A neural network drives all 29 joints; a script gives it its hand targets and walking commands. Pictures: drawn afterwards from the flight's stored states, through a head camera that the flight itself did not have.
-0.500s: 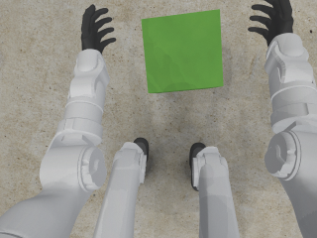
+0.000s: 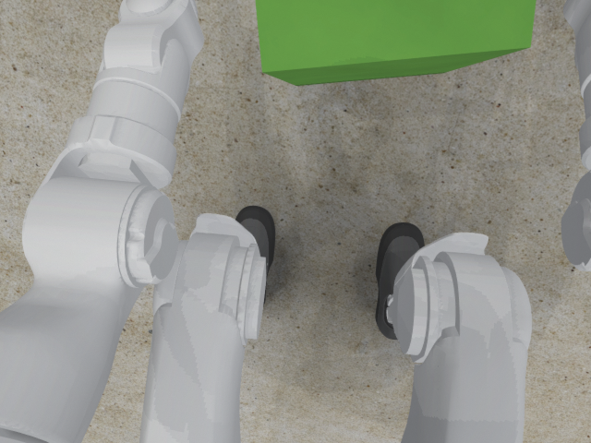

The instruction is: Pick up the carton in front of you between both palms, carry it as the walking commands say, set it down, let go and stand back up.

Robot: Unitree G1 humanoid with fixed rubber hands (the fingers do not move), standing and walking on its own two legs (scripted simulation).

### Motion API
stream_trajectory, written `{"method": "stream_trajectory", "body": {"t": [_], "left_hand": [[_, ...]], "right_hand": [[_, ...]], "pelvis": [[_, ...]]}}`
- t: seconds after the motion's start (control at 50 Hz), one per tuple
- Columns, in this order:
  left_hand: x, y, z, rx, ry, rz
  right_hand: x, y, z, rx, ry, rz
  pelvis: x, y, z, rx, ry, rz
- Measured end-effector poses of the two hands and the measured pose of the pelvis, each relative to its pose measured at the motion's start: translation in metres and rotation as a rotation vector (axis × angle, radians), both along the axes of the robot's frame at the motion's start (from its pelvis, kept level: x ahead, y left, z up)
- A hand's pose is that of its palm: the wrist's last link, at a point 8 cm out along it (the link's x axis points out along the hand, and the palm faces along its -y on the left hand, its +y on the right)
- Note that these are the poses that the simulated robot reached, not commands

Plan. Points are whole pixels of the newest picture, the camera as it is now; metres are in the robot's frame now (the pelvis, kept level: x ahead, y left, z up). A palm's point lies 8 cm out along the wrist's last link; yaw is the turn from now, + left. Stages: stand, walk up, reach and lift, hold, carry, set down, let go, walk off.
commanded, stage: reach and lift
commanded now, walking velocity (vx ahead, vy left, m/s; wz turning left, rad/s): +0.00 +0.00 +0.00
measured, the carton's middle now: out of the picture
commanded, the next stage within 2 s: none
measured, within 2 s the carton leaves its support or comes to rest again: leaves its support in 0.88 s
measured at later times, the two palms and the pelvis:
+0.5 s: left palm out of the picture +0.55 +0.12 -0.18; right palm out of the picture +0.57 -0.19 -0.18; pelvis +0.00 +0.00 -0.01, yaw +0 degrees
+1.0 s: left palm out of the picture +0.54 +0.11 -0.13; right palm out of the picture +0.54 -0.19 -0.13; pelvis +0.01 +0.00 +0.00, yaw -1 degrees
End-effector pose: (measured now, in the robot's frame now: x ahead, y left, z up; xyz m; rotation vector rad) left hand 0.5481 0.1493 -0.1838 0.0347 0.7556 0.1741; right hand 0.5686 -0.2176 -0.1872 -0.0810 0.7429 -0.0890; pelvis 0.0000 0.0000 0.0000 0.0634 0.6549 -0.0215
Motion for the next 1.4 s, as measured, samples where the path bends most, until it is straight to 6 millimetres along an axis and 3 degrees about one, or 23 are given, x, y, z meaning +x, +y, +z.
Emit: {"method": "stream_trajectory", "body": {"t": [0.12,0.38,0.52,0.7,0.88,0.96,1.18,1.4], "left_hand": [[0.002,-0.002,-0.012,0.005,-0.011,-0.003],[-0.003,-0.014,0.0,-0.009,-0.017,-0.008],[0.001,-0.035,0.001,-0.039,-0.025,-0.044],[0.006,-0.034,0.002,-0.046,0.003,-0.026],[0.007,-0.035,0.014,-0.025,0.006,0.006],[-0.002,-0.039,0.039,-0.038,-0.028,0.019],[-0.029,-0.048,0.15,-0.068,-0.065,0.001],[-0.045,-0.04,0.21,-0.049,-0.06,-0.008]], "right_hand": [[0.004,0.003,-0.012,-0.001,-0.02,0.01],[-0.002,0.008,0.002,0.013,-0.022,0.018],[0.001,0.027,0.002,0.022,-0.019,0.044],[0.003,0.029,0.005,0.027,0.012,0.072],[-0.01,0.031,0.007,0.034,0.011,0.046],[-0.02,0.029,0.03,0.029,-0.007,0.01],[-0.05,0.02,0.155,0.053,-0.042,-0.061],[-0.069,0.028,0.213,0.048,-0.037,-0.062]], "pelvis": [[0.008,-0.001,-0.011,0.003,-0.019,0.004],[0.004,0.001,-0.012,0.004,-0.011,0.0],[-0.002,0.0,-0.009,0.002,-0.031,0.002],[0.001,-0.001,-0.015,-0.004,-0.04,0.001],[0.012,-0.001,-0.016,-0.004,0.009,0.002],[0.013,0.001,-0.009,-0.006,0.028,-0.011],[0.0,0.011,0.043,-0.011,0.062,-0.051],[-0.005,0.013,0.092,-0.016,0.088,-0.052]]}}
